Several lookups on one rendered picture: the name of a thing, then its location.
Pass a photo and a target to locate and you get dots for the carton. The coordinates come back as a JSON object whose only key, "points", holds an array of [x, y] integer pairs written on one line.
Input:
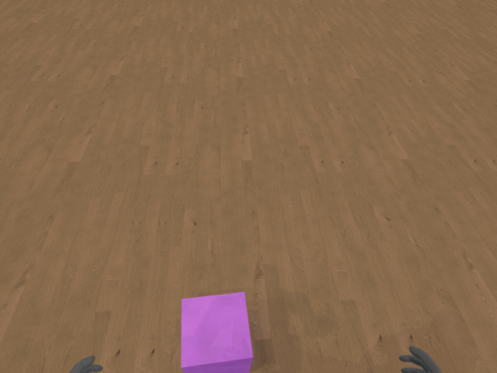
{"points": [[215, 336]]}

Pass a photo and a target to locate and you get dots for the right robot hand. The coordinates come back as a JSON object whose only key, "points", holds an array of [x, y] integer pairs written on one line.
{"points": [[421, 359]]}

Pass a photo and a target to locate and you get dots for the left robot hand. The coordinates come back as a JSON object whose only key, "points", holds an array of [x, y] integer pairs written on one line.
{"points": [[86, 366]]}

